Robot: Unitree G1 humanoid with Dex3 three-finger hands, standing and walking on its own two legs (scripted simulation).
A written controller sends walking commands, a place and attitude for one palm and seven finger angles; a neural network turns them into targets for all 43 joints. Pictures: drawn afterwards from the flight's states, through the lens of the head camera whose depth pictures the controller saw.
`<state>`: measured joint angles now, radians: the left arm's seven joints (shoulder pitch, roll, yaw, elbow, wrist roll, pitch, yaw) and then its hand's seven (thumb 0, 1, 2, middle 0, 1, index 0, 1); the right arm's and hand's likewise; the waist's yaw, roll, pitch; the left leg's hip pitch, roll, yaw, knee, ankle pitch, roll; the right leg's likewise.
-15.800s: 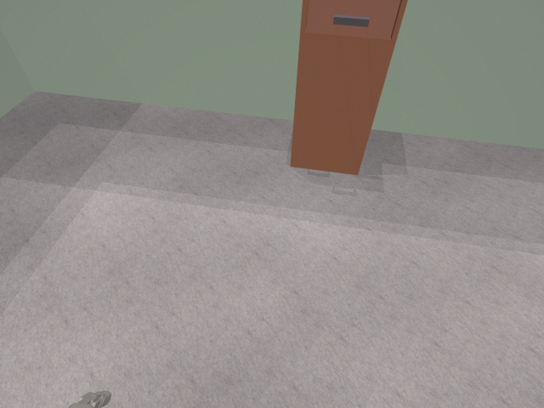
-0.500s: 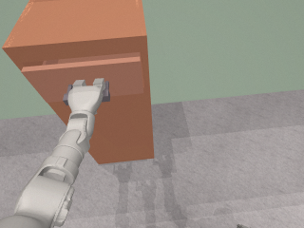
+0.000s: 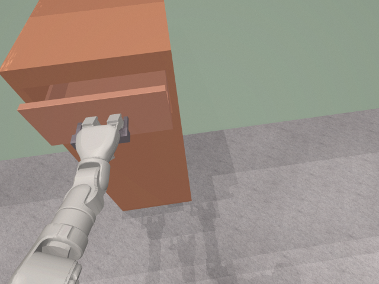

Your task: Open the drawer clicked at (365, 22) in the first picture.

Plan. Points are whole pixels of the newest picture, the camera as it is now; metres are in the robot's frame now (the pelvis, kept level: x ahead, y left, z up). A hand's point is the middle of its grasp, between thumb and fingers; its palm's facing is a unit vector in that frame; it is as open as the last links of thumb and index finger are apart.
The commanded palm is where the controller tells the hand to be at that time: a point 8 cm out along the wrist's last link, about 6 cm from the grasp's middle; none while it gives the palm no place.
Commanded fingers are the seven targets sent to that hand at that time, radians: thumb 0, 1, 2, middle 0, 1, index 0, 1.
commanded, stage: pull the drawer open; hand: left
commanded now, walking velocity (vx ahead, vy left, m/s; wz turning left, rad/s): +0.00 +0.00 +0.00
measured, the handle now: (102, 131) +0.45 +0.22 +0.04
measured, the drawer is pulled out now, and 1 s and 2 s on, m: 0.07 0.28 0.30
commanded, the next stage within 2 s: open the thumb to release the handle in 1.28 s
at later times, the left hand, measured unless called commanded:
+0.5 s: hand (105, 193) +0.30 +0.19 +0.02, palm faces +0.03 -0.08 -1.00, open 5.7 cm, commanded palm +0.25 +0.20 +0.08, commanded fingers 0.00 0.90 0.90 -0.40 -1.35 -0.40 -1.35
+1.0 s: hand (100, 251) +0.19 +0.17 +0.02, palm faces +0.03 -0.13 -0.99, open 5.7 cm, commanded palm +0.14 +0.18 +0.08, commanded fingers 0.00 0.90 0.90 -0.40 -1.35 -0.40 -1.35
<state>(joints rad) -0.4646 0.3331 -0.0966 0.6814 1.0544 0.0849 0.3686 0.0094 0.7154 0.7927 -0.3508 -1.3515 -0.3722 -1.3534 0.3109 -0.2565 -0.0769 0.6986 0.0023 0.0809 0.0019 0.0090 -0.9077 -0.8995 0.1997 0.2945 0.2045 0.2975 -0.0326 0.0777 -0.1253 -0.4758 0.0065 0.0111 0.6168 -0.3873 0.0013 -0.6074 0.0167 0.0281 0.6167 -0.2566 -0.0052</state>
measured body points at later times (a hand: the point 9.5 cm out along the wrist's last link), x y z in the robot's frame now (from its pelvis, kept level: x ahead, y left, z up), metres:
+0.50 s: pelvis +0.01 +0.00 +0.01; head +0.03 -0.03 +0.46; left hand +0.30 +0.19 +0.08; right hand +0.24 -0.21 -0.09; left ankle -0.06 +0.12 -0.72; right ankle +0.02 -0.12 -0.72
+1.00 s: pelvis +0.00 -0.01 +0.00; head +0.02 -0.05 +0.45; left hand +0.18 +0.18 +0.08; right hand +0.22 -0.22 -0.10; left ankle -0.06 +0.12 -0.72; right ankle +0.02 -0.12 -0.72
